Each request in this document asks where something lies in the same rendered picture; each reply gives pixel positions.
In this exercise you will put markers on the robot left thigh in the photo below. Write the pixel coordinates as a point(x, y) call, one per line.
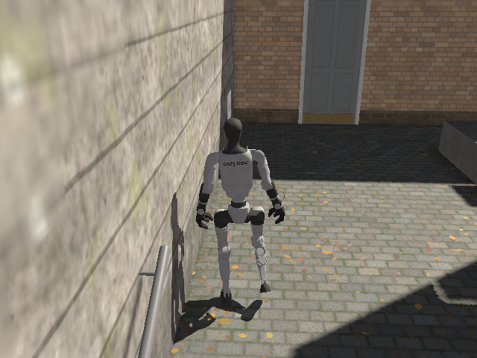
point(221, 220)

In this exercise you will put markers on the left robot upper arm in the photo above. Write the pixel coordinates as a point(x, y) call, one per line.
point(208, 173)

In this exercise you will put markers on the right robot hand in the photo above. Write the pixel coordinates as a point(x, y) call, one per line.
point(280, 212)

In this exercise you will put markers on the right robot shin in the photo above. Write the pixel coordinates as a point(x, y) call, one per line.
point(261, 260)

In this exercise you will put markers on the left robot hand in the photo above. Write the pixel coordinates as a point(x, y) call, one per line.
point(203, 217)

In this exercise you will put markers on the right robot forearm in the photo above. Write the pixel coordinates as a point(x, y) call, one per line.
point(274, 197)

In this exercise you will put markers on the right robot upper arm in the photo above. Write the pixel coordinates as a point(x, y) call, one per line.
point(262, 166)

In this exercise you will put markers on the left robot forearm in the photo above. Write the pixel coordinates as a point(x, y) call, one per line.
point(202, 201)

